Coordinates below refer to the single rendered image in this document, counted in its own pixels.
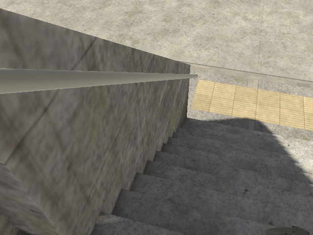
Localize stairs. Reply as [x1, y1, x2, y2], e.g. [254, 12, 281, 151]
[91, 117, 313, 235]

